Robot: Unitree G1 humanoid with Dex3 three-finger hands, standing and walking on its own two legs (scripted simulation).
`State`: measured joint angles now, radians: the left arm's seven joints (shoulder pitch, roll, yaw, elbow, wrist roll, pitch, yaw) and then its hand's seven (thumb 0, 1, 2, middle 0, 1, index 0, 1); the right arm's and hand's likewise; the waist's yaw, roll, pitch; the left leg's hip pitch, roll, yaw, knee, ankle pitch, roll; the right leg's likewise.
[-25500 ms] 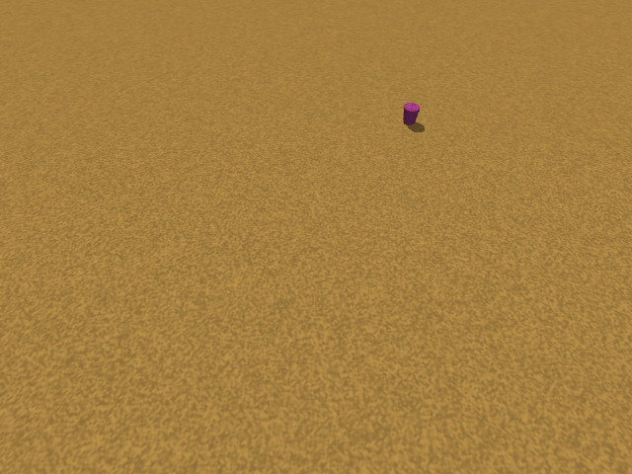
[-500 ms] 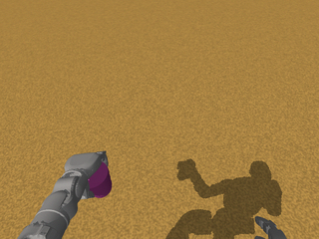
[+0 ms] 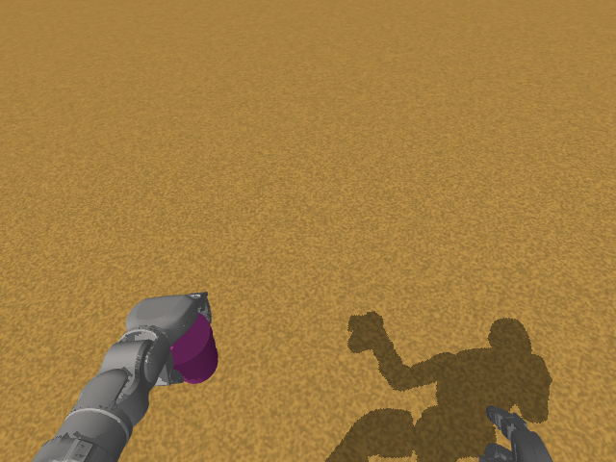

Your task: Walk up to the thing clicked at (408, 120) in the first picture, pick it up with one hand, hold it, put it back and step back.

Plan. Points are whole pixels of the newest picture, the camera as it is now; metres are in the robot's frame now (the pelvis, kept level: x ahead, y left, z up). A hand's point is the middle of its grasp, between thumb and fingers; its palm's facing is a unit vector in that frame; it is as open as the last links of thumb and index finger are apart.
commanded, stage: hold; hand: left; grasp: from above
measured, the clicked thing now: (190, 351) +0.30 +0.21 -0.08
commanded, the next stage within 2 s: crouch in 0.36 s
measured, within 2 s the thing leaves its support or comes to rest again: neither
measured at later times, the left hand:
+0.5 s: hand (174, 345) +0.29 +0.22 -0.04, palm faces -0.46 -0.07 -0.88, open 10.9 cm
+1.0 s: hand (191, 373) +0.30 +0.23 -0.17, palm faces -0.48 +0.01 -0.88, open 10.9 cm
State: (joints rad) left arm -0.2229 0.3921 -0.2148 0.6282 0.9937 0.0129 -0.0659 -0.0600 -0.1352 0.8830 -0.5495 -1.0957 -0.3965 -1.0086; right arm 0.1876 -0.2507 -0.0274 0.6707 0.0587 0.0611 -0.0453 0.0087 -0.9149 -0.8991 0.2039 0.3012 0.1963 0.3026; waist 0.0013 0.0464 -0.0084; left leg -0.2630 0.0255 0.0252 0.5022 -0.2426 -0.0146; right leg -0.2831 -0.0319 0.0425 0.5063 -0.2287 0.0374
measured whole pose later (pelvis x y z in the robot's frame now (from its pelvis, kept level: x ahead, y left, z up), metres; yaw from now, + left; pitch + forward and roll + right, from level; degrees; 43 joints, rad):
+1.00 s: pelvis -0.01 +0.00 -0.05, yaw +1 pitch +14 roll -1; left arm -0.42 0.36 -0.15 1.07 1.17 -0.08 0.30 -0.03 -0.14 0.92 -0.50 -1.16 -0.37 -1.04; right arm 0.22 -0.27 -0.08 0.72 -0.01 0.05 0.00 0.00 -0.91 -0.90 0.21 0.30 0.20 0.30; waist -0.06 0.00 -0.09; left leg -0.79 0.03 -0.01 0.95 -0.41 -0.02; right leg -0.79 -0.02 0.02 0.93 -0.39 0.04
